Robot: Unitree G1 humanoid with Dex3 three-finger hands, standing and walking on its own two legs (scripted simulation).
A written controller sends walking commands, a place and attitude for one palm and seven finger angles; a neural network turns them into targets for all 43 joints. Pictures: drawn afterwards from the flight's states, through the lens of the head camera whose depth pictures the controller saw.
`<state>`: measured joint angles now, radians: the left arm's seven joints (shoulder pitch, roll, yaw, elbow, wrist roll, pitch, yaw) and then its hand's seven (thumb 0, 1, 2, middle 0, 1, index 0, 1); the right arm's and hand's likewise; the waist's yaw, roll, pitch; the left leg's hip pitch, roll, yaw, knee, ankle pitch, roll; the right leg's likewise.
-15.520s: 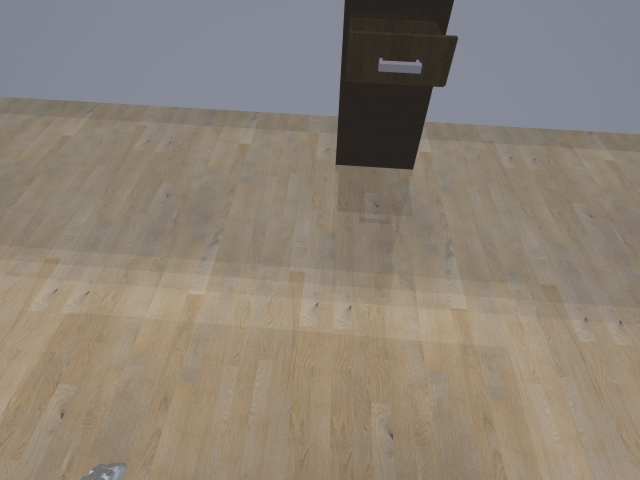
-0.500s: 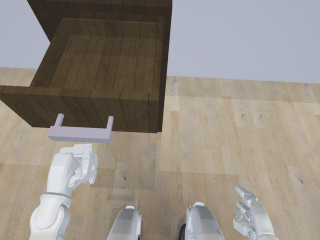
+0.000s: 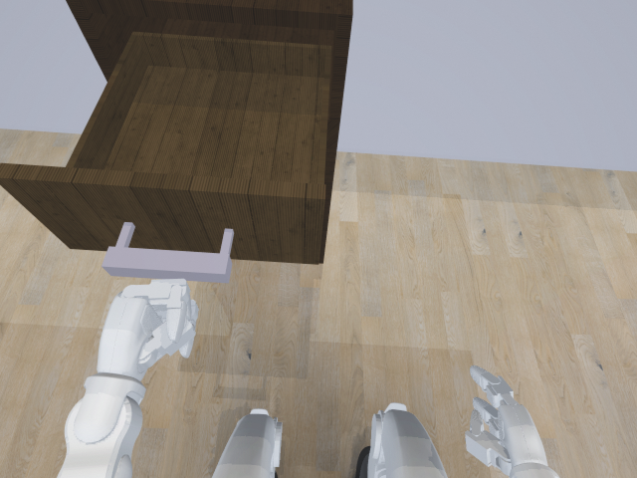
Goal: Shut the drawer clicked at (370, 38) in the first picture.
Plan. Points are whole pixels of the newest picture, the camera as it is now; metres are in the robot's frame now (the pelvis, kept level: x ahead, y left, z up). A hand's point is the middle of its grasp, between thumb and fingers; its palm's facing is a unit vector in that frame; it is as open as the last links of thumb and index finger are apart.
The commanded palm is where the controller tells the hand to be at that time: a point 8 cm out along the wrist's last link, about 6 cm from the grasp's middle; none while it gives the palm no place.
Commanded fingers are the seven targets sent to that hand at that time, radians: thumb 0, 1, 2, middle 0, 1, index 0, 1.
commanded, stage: push the drawer shut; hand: left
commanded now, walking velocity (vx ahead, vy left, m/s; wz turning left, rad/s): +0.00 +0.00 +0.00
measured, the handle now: (174, 248) +0.37 +0.20 +0.04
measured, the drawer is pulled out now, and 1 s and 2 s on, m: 0.30 0.19 0.07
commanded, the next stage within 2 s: none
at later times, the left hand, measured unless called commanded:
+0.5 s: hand (191, 297) +0.32 +0.17 +0.02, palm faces -0.06 -1.00 -0.06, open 2.9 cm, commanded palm +0.33 +0.21 +0.04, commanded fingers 0.00 0.90 0.90 -1.40 -1.60 -1.40 -1.60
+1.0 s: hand (210, 236) +0.40 +0.16 +0.03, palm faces -0.02 -1.00 -0.06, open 3.3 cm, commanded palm +0.39 +0.20 +0.04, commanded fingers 0.00 0.90 0.90 -1.40 -1.60 -1.40 -1.60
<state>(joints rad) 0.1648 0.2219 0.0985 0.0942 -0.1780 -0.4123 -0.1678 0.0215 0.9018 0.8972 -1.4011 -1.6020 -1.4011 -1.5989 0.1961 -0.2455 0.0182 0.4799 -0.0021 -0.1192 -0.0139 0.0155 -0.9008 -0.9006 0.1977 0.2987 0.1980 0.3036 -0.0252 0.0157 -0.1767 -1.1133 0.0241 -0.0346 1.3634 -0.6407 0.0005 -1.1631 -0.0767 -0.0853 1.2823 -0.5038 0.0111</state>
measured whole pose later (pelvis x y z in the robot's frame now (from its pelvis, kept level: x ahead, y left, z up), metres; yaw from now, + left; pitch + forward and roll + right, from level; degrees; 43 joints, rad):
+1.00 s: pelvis -0.02 +0.00 +0.01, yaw +0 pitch +23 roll -2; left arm -0.46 0.28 0.20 0.71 -0.13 -0.45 -0.14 0.03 0.84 0.96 -1.40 -1.60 -1.40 -1.60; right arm 0.26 -0.26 0.03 0.61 -0.01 -0.08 -0.02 0.01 -0.90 -0.90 0.20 0.30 0.20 0.30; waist -0.08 0.02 -0.15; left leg -1.14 0.02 -0.02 1.32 -0.58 0.01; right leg -1.20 -0.08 -0.07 1.23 -0.44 0.01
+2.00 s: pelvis -0.02 +0.00 -0.01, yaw -2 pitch +29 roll -3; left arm -0.96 0.51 0.39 1.18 -0.03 -0.46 -0.20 0.06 0.83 0.95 -1.40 -1.60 -1.40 -1.60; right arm 0.32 -0.27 0.06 0.63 -0.05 0.02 0.01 0.01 -0.90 -0.90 0.20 0.30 0.20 0.30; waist -0.20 0.03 -0.12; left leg -1.30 0.04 -0.04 1.38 -0.58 0.00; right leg -1.34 -0.05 -0.08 1.26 -0.42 0.01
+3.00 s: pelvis -0.03 +0.01 -0.03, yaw -4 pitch +35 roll -7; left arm -1.36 0.80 0.39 1.36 0.10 -0.31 -0.21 0.08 0.64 0.95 -1.40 -1.60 -1.40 -1.60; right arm 0.37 -0.25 0.13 0.62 -0.08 0.03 0.03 0.00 -0.90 -0.90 0.20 0.30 0.20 0.30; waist -0.33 0.04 -0.10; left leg -1.50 0.05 -0.08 1.46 -0.58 0.01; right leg -1.50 -0.04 -0.12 1.29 -0.40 0.01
